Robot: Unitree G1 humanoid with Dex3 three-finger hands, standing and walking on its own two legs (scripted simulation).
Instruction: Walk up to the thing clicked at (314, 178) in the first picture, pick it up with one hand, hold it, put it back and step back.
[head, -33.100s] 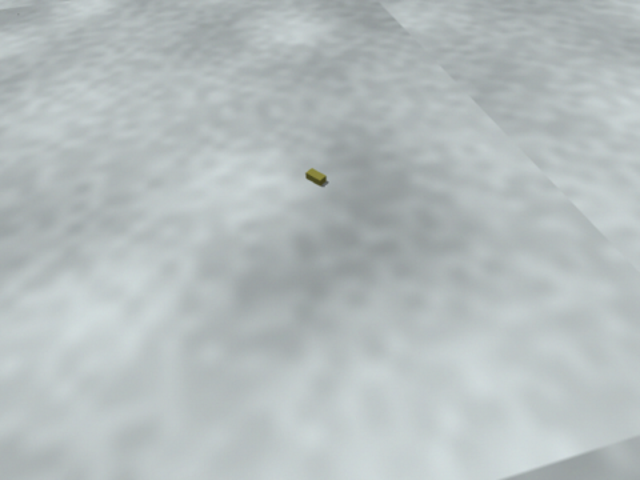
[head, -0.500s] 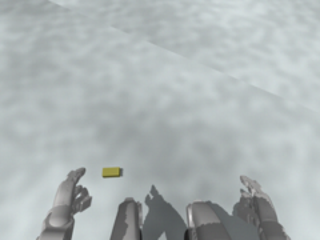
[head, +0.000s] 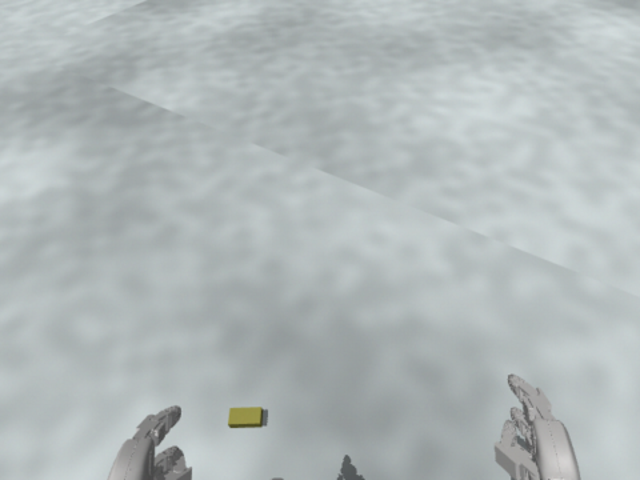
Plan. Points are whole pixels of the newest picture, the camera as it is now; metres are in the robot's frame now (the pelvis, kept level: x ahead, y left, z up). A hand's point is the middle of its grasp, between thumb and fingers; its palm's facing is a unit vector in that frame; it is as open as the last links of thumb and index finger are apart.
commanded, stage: home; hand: left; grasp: from above
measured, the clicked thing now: (245, 417) +0.42 +0.24 -0.70
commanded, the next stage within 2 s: stand in 1.86 s
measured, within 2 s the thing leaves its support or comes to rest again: neither
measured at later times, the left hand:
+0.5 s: hand (196, 477) +0.16 +0.17 -0.05, palm faces +0.05 -0.98 -0.21, open 7.4 cm
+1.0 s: hand out of the picture +0.15 +0.17 -0.05, palm faces +0.04 -0.98 -0.21, open 7.4 cm
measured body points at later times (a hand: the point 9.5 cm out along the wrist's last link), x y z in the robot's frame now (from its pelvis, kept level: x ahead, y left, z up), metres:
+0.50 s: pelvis +0.00 -0.01 +0.00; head +0.01 -0.01 +0.45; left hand +0.15 +0.22 -0.03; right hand +0.16 -0.25 -0.07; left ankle +0.02 +0.13 -0.68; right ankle -0.02 -0.14 -0.68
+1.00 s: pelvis -0.01 -0.01 +0.00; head +0.01 +0.00 +0.45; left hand +0.15 +0.22 -0.03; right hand +0.15 -0.25 -0.06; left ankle +0.02 +0.13 -0.68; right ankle -0.02 -0.14 -0.68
